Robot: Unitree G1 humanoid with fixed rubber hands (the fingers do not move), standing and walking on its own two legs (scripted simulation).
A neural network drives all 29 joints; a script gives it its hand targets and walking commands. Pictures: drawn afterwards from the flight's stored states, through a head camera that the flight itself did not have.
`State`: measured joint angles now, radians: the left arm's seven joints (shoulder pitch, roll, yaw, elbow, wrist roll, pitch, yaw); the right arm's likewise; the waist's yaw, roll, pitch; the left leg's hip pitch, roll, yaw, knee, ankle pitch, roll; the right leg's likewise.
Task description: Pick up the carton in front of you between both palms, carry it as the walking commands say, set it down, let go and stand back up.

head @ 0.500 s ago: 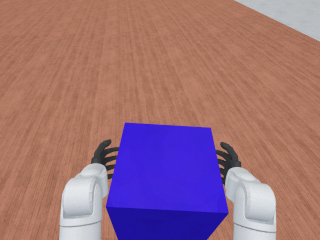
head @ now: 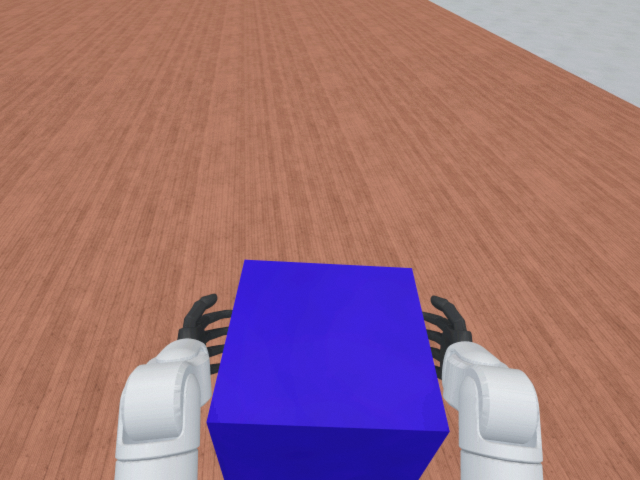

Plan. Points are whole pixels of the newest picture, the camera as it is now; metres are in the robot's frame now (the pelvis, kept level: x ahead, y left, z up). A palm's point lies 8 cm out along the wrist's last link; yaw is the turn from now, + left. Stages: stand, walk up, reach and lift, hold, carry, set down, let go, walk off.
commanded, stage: carry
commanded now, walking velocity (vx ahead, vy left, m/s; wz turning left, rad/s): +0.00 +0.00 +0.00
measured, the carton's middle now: (321, 389) +0.26 +0.00 +0.02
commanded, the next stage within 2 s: hold in 1.46 s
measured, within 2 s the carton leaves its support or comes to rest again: neither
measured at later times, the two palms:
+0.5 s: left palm (181, 392) +0.22 +0.16 +0.07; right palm (453, 394) +0.23 -0.14 +0.08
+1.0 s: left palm (187, 411) +0.22 +0.16 +0.04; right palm (445, 413) +0.22 -0.14 +0.04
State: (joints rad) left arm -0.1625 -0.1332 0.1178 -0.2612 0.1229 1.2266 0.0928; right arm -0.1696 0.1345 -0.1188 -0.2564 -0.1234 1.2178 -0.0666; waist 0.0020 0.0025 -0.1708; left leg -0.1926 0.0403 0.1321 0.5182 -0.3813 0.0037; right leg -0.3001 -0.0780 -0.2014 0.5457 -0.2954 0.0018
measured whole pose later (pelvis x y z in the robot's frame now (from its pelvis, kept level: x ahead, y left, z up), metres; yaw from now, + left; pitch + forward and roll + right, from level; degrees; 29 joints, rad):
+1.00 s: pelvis -0.06 +0.01 +0.00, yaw +0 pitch +2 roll +0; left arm -0.21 -0.14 0.18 0.23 0.25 0.73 0.02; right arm -0.21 0.14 -0.19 0.22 -0.25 0.72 0.00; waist 0.00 0.00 -0.12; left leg -0.25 0.02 0.14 0.52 -0.30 0.04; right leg -0.33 -0.09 -0.19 0.50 -0.18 0.00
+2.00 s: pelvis -0.09 -0.02 +0.01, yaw +7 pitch -9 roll +0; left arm -0.25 -0.15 0.21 0.26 0.27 0.71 0.00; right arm -0.24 0.15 -0.20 0.21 -0.28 0.74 0.00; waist -0.01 0.02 0.06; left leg -0.06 0.01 0.02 0.43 -0.22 0.01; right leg -0.10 -0.01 -0.06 0.41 -0.15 -0.02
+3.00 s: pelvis -0.11 -0.02 -0.10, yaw +8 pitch +32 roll +0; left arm -0.56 -0.13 0.32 0.56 0.17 0.12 0.09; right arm -0.55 0.09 -0.39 0.52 -0.19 0.14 0.01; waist -0.04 0.03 -0.11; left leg -1.27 -0.06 -0.03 1.12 -0.40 0.01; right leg -1.30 0.01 0.05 1.09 -0.35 0.03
